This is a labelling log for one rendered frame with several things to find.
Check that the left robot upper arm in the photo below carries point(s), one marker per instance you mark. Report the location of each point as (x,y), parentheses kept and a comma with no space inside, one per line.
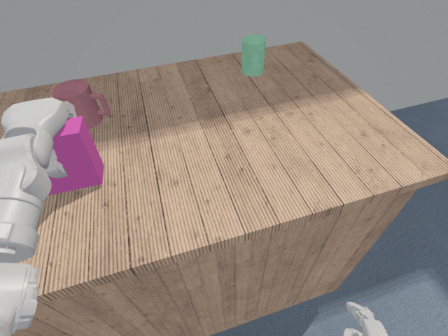
(18,296)

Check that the sponge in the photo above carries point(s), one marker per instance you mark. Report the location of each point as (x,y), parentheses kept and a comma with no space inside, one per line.
(76,151)

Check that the robot left hand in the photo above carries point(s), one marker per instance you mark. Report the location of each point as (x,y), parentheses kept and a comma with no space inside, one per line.
(50,114)

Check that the robot left forearm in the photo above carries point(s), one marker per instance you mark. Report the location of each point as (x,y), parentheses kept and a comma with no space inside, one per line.
(25,152)

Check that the table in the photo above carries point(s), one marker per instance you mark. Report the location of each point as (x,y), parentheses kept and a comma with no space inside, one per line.
(225,197)

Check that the robot right hand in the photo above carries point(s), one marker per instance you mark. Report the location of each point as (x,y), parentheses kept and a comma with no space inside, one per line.
(365,318)

